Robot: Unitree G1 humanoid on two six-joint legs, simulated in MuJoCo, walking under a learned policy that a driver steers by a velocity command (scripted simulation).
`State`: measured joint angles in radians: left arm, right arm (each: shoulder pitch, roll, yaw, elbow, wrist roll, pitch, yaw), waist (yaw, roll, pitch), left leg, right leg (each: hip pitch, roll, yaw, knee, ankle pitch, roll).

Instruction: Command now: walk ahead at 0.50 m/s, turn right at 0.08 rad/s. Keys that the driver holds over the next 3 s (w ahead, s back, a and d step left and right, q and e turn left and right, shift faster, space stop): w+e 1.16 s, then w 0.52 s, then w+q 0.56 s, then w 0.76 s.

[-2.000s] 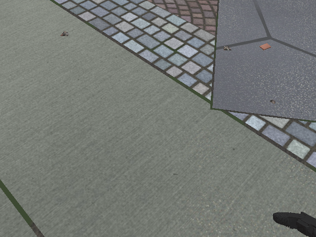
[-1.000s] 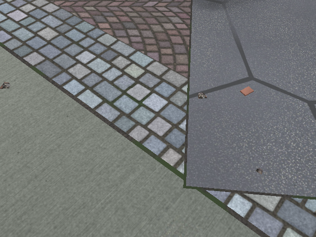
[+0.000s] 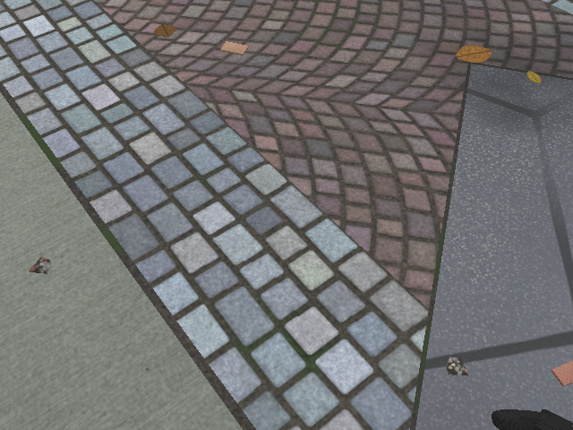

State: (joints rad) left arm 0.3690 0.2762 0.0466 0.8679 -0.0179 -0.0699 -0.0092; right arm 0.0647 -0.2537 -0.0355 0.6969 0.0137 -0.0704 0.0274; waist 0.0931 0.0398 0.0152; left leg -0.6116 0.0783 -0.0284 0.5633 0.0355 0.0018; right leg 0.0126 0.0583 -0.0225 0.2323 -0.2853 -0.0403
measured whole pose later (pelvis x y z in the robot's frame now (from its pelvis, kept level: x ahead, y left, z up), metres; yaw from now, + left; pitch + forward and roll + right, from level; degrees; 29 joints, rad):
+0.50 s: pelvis +0.27 +0.02 +0.00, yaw -14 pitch +1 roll +3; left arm 0.14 0.27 0.06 0.76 -0.02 -0.02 -0.03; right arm 0.31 -0.27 -0.07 0.87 0.00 -0.08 -0.01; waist -0.07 -0.04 0.02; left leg 0.05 -0.02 0.24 0.22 -0.28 0.01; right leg -0.67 -0.11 0.02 0.72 0.01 -0.02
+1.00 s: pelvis +0.52 -0.10 +0.00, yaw -31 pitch +2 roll +0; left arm 0.35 0.28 0.08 0.74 -0.02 -0.04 0.01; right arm 0.02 -0.28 -0.05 0.72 0.00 -0.09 0.01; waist 0.08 0.04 0.03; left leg -0.62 0.05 -0.10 0.58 0.04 -0.06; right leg -0.11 0.10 0.15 0.36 -0.27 -0.08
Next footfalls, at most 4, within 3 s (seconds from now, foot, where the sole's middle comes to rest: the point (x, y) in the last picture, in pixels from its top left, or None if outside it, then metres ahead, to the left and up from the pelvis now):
0.08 left None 0.23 0.14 -0.78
0.62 right None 0.46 -0.16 -0.78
1.10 left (372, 303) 0.81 -0.10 -0.78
1.62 right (517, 306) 0.83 -0.48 -0.78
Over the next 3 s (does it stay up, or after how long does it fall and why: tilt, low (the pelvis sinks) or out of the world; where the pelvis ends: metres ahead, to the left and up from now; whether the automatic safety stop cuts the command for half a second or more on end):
stays up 1.43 -0.73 0.01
